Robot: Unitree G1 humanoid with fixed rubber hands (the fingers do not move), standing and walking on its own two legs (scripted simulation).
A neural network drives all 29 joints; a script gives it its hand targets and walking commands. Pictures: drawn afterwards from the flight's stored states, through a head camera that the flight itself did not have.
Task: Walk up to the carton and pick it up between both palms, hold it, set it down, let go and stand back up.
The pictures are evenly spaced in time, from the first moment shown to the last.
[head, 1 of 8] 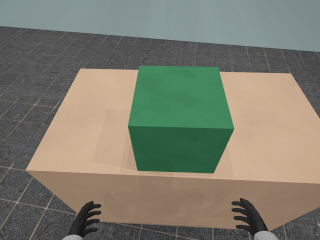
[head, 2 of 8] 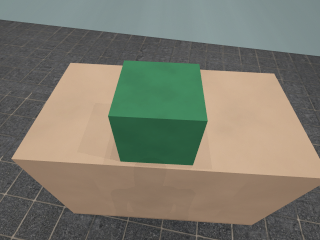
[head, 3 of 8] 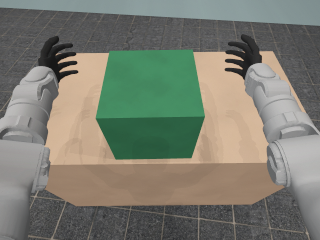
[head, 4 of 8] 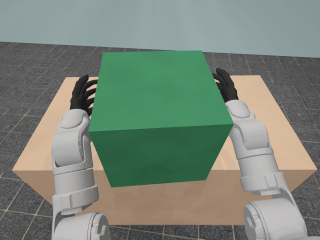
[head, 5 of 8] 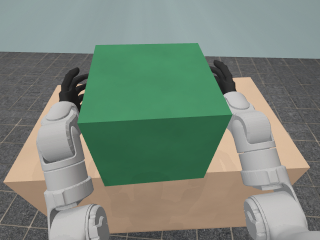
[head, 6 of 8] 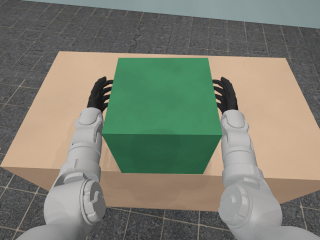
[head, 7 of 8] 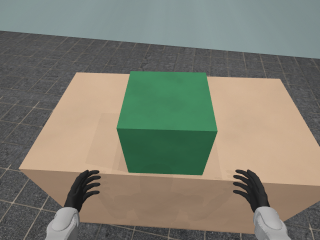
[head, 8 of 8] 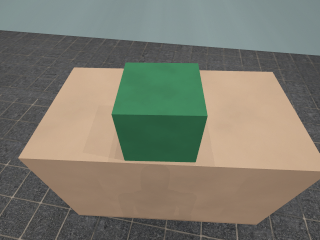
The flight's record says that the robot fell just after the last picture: no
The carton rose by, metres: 0.17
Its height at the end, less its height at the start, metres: +0.00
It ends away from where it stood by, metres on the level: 0.01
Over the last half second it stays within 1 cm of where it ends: yes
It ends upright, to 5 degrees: yes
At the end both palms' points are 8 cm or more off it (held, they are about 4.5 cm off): yes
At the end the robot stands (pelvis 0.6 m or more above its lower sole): yes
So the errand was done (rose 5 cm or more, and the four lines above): yes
